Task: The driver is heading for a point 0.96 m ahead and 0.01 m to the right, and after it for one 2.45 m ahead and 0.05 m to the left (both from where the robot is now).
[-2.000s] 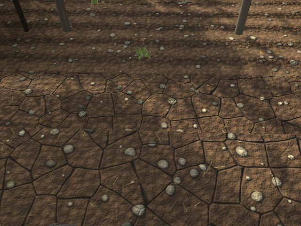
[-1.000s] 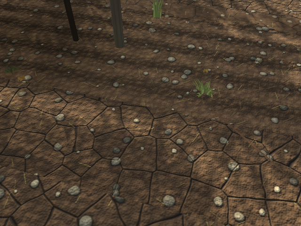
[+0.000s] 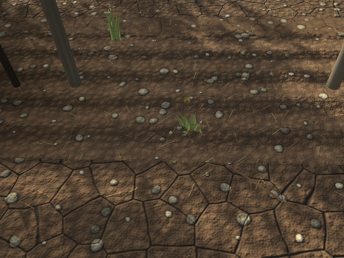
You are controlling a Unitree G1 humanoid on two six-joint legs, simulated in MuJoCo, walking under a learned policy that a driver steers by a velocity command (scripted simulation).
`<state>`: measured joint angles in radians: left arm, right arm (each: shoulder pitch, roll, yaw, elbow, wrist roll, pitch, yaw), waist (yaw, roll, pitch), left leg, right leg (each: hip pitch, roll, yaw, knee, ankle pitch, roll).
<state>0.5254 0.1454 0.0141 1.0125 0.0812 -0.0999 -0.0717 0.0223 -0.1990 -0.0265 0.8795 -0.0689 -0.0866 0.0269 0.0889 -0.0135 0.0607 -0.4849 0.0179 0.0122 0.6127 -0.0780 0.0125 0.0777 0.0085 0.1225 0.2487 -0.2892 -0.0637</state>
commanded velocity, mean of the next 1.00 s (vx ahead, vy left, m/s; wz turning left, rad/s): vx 0.49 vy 0.00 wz -0.26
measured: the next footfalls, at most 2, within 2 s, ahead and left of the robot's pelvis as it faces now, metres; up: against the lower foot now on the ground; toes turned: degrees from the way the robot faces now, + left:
left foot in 0.10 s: +0.16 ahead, +0.13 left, +0.00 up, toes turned -2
right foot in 0.54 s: +0.28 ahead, -0.16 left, +0.00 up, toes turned -19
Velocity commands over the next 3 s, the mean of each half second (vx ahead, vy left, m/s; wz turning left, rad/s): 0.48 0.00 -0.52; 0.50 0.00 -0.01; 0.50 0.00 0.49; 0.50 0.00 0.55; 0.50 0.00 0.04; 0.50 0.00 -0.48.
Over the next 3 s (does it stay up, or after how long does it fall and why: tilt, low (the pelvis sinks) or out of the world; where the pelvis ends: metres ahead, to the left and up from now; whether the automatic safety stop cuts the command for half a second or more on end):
stays up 1.53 0.12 -0.20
